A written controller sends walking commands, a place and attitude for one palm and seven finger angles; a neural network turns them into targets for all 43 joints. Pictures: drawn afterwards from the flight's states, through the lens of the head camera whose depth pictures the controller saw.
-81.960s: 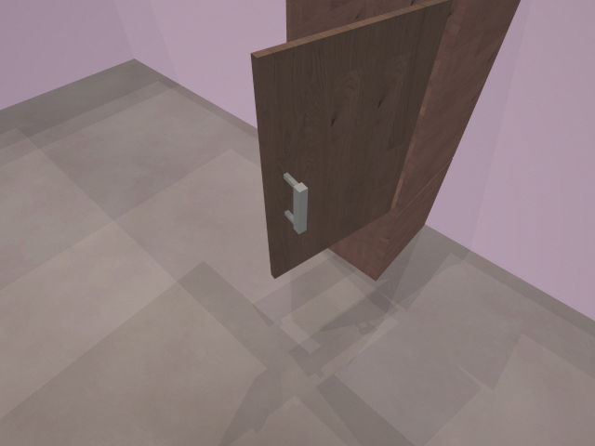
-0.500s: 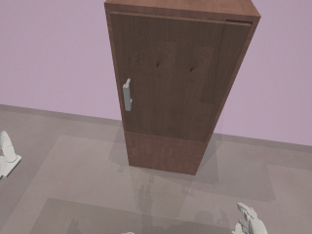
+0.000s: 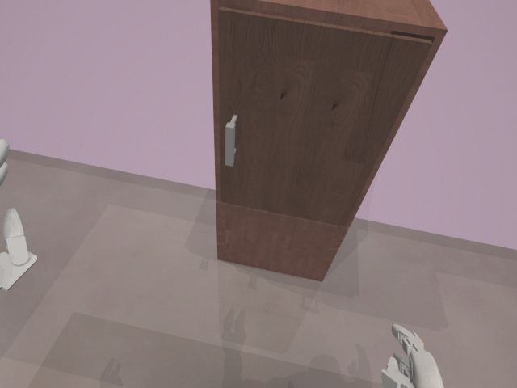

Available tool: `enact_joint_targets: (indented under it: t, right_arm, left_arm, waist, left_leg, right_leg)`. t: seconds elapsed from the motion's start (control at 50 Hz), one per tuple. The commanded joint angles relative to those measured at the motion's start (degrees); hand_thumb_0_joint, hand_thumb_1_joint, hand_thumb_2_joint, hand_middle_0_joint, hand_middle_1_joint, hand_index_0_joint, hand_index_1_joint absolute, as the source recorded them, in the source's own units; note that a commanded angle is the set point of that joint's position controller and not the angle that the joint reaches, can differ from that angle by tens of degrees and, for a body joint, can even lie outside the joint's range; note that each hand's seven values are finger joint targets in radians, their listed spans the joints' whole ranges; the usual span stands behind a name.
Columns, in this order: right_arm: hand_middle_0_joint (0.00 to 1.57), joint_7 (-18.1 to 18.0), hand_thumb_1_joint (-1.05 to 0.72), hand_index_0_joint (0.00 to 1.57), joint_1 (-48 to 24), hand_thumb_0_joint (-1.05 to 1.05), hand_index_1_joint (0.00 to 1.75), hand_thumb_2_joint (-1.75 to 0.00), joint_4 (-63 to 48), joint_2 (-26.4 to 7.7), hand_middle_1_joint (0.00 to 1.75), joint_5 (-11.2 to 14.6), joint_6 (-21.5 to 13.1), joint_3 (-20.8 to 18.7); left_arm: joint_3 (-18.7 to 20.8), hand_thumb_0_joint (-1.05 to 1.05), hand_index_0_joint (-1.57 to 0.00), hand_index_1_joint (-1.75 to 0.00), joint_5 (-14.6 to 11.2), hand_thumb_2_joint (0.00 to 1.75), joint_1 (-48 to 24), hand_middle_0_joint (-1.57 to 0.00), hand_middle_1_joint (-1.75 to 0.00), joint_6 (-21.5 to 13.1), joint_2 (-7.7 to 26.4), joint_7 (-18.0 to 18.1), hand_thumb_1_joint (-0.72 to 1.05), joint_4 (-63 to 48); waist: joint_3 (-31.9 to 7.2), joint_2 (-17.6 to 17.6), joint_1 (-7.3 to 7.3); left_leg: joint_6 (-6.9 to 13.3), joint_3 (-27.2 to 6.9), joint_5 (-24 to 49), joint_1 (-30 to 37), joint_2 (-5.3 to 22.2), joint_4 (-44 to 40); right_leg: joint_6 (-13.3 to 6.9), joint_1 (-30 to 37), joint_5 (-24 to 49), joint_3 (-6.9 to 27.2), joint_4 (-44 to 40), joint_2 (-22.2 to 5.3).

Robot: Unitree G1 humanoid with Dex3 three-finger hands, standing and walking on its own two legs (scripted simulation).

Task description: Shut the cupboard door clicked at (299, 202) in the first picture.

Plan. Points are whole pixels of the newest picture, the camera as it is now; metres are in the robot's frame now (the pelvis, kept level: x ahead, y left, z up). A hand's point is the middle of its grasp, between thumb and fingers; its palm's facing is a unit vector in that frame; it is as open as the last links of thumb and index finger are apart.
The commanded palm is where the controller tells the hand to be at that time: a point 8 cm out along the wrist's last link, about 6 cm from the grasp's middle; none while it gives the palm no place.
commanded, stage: step back with the hand held close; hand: left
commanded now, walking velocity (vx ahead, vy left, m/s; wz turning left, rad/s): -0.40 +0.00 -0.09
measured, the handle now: (232, 140) +0.71 +0.11 -0.04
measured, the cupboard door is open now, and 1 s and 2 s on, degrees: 0 0 0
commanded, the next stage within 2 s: stop stepping back and stand still in 0.08 s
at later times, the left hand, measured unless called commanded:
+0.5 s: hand out of the picture +0.12 +0.27 +0.19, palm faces +0.36 -0.86 -0.36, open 7.4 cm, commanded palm +0.06 +0.31 +0.19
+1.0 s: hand out of the picture +0.06 +0.29 +0.19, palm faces +0.35 -0.84 -0.42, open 7.4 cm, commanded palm +0.00 +0.34 +0.19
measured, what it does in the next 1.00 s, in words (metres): walks backwards: right foot, then left foot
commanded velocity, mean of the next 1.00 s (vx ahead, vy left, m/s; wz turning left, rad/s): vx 0.10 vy -0.03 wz -0.01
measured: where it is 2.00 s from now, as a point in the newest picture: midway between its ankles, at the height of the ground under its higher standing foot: outside the picture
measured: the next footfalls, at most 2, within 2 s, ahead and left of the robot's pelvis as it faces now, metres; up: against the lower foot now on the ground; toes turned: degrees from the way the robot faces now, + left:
right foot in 0.30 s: -0.17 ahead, -0.11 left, +0.00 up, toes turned -3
left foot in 0.76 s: -0.04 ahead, +0.17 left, +0.00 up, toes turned -1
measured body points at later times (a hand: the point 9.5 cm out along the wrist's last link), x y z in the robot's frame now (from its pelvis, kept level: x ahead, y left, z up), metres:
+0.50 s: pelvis -0.10 +0.03 -0.02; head -0.14 +0.06 +0.43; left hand +0.10 +0.31 +0.21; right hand -0.01 -0.24 -0.09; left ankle +0.09 +0.08 -0.72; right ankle -0.21 -0.12 -0.72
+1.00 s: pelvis -0.17 +0.06 +0.01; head -0.18 +0.07 +0.46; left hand +0.04 +0.34 +0.21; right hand -0.02 -0.16 -0.06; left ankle -0.08 +0.17 -0.72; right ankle -0.18 -0.02 -0.71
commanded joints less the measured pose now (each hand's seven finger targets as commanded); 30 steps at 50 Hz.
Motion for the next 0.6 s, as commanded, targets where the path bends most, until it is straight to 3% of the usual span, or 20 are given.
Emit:
enact_joint_targets:
  t: [0.0,0.02,0.06,0.12,0.18,0.2,0.24,0.26,0.28,0.3,0.32,0.34,0.38,0.42,0.46,0.48,0.52,0.54,0.56,0.58]
  right_arm:
    - [0.20,-0.94,-0.90,0.20,-4.69,0.00,0.30,-0.90,-9.86,-9.08,0.30,-1.24,-3.95,-2.91]
    - [0.20,-0.64,-0.90,0.20,-5.31,0.00,0.30,-0.90,-9.88,-8.62,0.30,-1.26,-4.18,-3.03]
    - [0.20,0.45,-0.90,0.20,-5.31,0.00,0.30,-0.90,-9.43,-8.01,0.30,-0.92,-4.91,-3.06]
    - [0.20,1.24,-0.90,0.20,-5.38,0.00,0.30,-0.90,-8.41,-7.25,0.30,-0.99,-5.86,-2.50]
    - [0.20,1.50,-0.90,0.20,-3.12,0.00,0.30,-0.90,-7.02,-6.53,0.30,-1.65,-6.06,-1.51]
    - [0.20,1.41,-0.90,0.20,-2.38,0.00,0.30,-0.90,-6.77,-6.61,0.30,-1.82,-5.73,-1.41]
    - [0.20,1.24,-0.90,0.20,-1.88,0.00,0.30,-0.90,-7.29,-5.83,0.30,-1.80,-4.77,-1.03]
    - [0.20,1.02,-0.90,0.20,-2.81,0.00,0.30,-0.90,-7.24,-5.85,0.30,-1.99,-4.63,-0.58]
    - [0.20,0.88,-0.90,0.20,-3.19,0.00,0.30,-0.90,-7.10,-5.70,0.30,-2.56,-4.67,-0.04]
    - [0.20,0.67,-0.90,0.20,-1.92,0.00,0.30,-0.90,-6.75,-5.37,0.30,-1.53,-4.72,-0.28]
    - [0.20,0.43,-0.90,0.20,-2.48,0.00,0.30,-0.90,-7.30,-6.37,0.30,-0.57,-4.77,-1.23]
    - [0.20,-0.04,-0.90,0.20,-2.02,0.00,0.30,-0.90,-7.34,-6.21,0.30,-0.24,-4.25,-0.99]
    - [0.20,-0.45,-0.90,0.20,-2.59,0.00,0.30,-0.90,-7.76,-6.55,0.30,0.18,-3.66,-0.68]
    - [0.20,-1.11,-0.90,0.20,-3.62,0.00,0.30,-0.90,-7.92,-7.64,0.30,-0.19,-3.57,-0.74]
    - [0.20,-1.38,-0.90,0.20,-3.55,0.00,0.30,-0.90,-8.71,-7.65,0.30,-0.55,-3.97,-0.12]
    - [0.20,-1.28,-0.90,0.20,-3.80,0.00,0.30,-0.90,-8.76,-7.42,0.30,-0.64,-4.33,-0.08]
    - [0.20,-0.34,-0.90,0.20,-3.35,0.00,0.30,-0.90,-8.85,-6.69,0.30,-0.80,-4.92,-1.16]
    - [0.20,0.29,-0.90,0.20,-1.78,0.00,0.30,-0.90,-8.39,-5.80,0.30,-0.19,-4.66,-1.04]
    - [0.20,0.72,-0.90,0.20,-1.72,0.00,0.30,-0.90,-8.39,-6.03,0.30,0.69,-4.15,-2.36]
    - [0.20,0.95,-0.90,0.20,-1.29,0.00,0.30,-0.90,-7.05,-7.52,0.30,0.28,-3.41,-3.26]
  left_arm:
    - [9.33,0.00,-0.20,-0.30,-0.27,0.90,-3.22,-0.20,-0.30,-3.15,8.47,-0.11,0.90,-8.15]
    - [8.65,0.00,-0.20,-0.30,-0.06,0.90,-3.98,-0.20,-0.30,-3.04,8.31,-0.45,0.90,-8.41]
    - [6.46,0.00,-0.20,-0.30,-0.55,0.90,-3.68,-0.20,-0.30,-2.34,6.63,-0.40,0.90,-10.17]
    - [5.07,0.00,-0.20,-0.30,-1.92,0.90,-3.60,-0.20,-0.30,-1.18,6.67,0.23,0.90,-13.49]
    - [4.37,0.00,-0.20,-0.30,-2.58,0.90,-4.71,-0.20,-0.30,-1.62,7.05,0.09,0.90,-14.38]
    - [5.05,0.00,-0.20,-0.30,-2.56,0.90,-4.32,-0.20,-0.30,-1.62,7.73,0.09,0.90,-13.88]
    - [6.85,0.00,-0.20,-0.30,-2.31,0.90,-3.84,-0.20,-0.30,-1.46,10.02,0.16,0.90,-14.45]
    - [8.96,0.00,-0.20,-0.30,-2.21,0.90,-5.02,-0.20,-0.30,-1.71,12.56,0.71,0.90,-15.43]
    - [11.52,0.00,-0.20,-0.30,-2.22,0.90,-6.32,-0.20,-0.30,-1.77,15.06,1.50,0.90,-16.02]
    - [7.91,0.00,-0.20,-0.30,-2.30,0.90,-7.96,-0.20,-0.30,-0.61,11.40,1.32,0.90,-13.95]
    - [8.29,0.00,-0.20,-0.30,-2.51,0.90,-7.59,-0.20,-0.30,0.97,11.37,1.17,0.90,-14.36]
    - [8.41,0.00,-0.20,-0.30,-2.65,0.90,-4.19,-0.20,-0.30,2.55,10.70,1.06,0.90,-12.39]
    - [7.75,0.00,-0.20,-0.30,-2.87,0.90,-4.11,-0.20,-0.30,3.74,9.75,0.66,0.90,-11.64]
    - [9.78,0.00,-0.20,-0.30,-2.86,0.90,-6.13,-0.20,-0.30,3.65,11.87,0.79,0.90,-11.55]
    - [9.71,0.00,-0.20,-0.30,-2.87,0.90,-5.88,-0.20,-0.30,3.61,10.57,0.88,0.90,-11.59]
    - [10.74,0.00,-0.20,-0.30,-3.06,0.90,-5.02,-0.20,-0.30,3.70,11.54,0.77,0.90,-11.05]
    - [12.53,0.00,-0.20,-0.30,-3.37,0.90,-1.50,-0.20,-0.30,2.86,13.28,0.00,0.90,-11.88]
    - [11.38,0.00,-0.20,-0.30,-2.81,0.90,1.87,-0.20,-0.30,1.94,12.06,-0.38,0.90,-12.19]
    - [11.98,0.00,-0.20,-0.30,-2.70,0.90,4.23,-0.20,-0.30,1.30,12.44,-0.41,0.90,-13.65]
    - [11.69,0.00,-0.20,-0.30,-2.68,0.90,2.88,-0.20,-0.30,1.41,12.38,-0.23,0.90,-15.96]
  waist:
    - [-6.18,18.91,-0.11]
    - [-5.97,15.41,0.15]
    - [-6.87,9.60,0.43]
    - [-9.46,14.83,0.42]
    - [-11.09,15.58,-0.14]
    - [-10.61,15.19,-0.24]
    - [-9.86,8.04,-0.72]
    - [-9.19,3.63,-0.25]
    - [-10.59,1.83,-0.04]
    - [-10.92,-2.39,-0.97]
    - [-10.18,-6.21,-1.09]
    - [-6.81,-3.39,-2.00]
    - [-1.53,3.81,-2.78]
    - [3.18,9.29,-2.64]
    - [3.27,19.77,-1.18]
    - [1.99,21.13,0.10]
    - [-3.22,18.10,1.58]
    - [-5.04,7.57,1.34]
    - [-2.05,-11.97,0.87]
    - [3.21,-16.89,0.18]
  left_leg:
    - [5.49,-20.55,-31.26,-13.08,20.64,-29.79]
    - [6.46,-20.81,-31.13,-12.72,21.02,-28.64]
    - [5.51,-14.79,-24.33,-4.40,18.78,-25.02]
    - [1.86,-9.14,-20.04,5.98,16.02,-25.34]
    - [-2.36,-7.29,-16.98,13.73,14.44,-25.73]
    - [-4.26,-5.17,-16.79,13.97,12.26,-23.25]
    - [-6.26,2.42,-10.12,17.45,5.05,-7.88]
    - [-5.65,3.10,-7.17,21.02,3.17,2.05]
    - [-4.84,2.17,-5.14,19.96,3.33,6.01]
    - [-4.90,0.38,-6.64,19.29,2.08,7.57]
    - [-4.78,-0.12,-6.11,21.73,1.46,9.83]
    - [-4.43,0.33,-5.52,20.92,1.70,8.38]
    - [-4.56,-0.69,-9.24,20.71,2.14,3.89]
    - [-5.39,-6.57,-23.12,15.37,4.46,-5.80]
    - [-10.02,-14.82,-40.30,3.76,7.52,-26.57]
    - [-11.46,-15.05,-42.11,-2.42,9.11,-32.10]
    - [-13.22,-5.21,-31.92,-4.85,5.21,-26.60]
    - [-10.94,4.08,-23.32,1.02,0.10,-6.19]
    - [-7.73,3.89,-14.16,7.96,-3.81,26.96]
    - [-5.78,-4.54,-12.52,-1.16,-0.68,41.60]
  right_leg:
    - [-0.23,15.24,-6.98,-1.18,21.22,3.95]
    - [-0.52,13.40,-8.20,-0.27,24.71,4.01]
    - [-0.86,7.27,-12.15,-1.69,24.07,3.01]
    - [-1.69,4.03,-16.36,-4.93,14.40,2.43]
    - [-2.83,4.89,-16.94,-6.75,-2.30,1.97]
    - [-3.73,6.28,-13.44,-6.92,-9.72,1.48]
    - [-7.68,0.52,-9.83,-0.10,-18.16,-6.35]
    - [-9.50,-7.47,-8.05,4.34,-20.66,-12.21]
    - [-10.65,-7.07,-0.94,6.15,-18.81,-16.82]
    - [-10.00,-6.81,-5.89,3.24,-15.59,-15.29]
    - [-10.15,-9.40,-11.06,2.37,-14.35,-12.59]
    - [-9.25,-10.24,-11.86,-1.29,-12.95,-10.93]
    - [-7.29,-13.73,-17.84,-3.64,-10.79,-8.13]
    - [-6.03,-14.45,-26.44,-6.97,-5.56,-4.32]
    - [-4.07,-1.32,-26.46,-11.60,5.77,5.10]
    - [-3.92,6.86,-24.52,-12.93,10.47,7.49]
    - [-5.17,16.80,-23.78,-13.82,3.11,7.28]
    - [-7.99,10.15,-23.82,-6.61,-7.84,0.24]
    - [-13.59,-11.94,-34.48,15.90,-19.61,-14.79]
    - [-18.63,-18.48,-35.97,25.94,-24.34,-24.07]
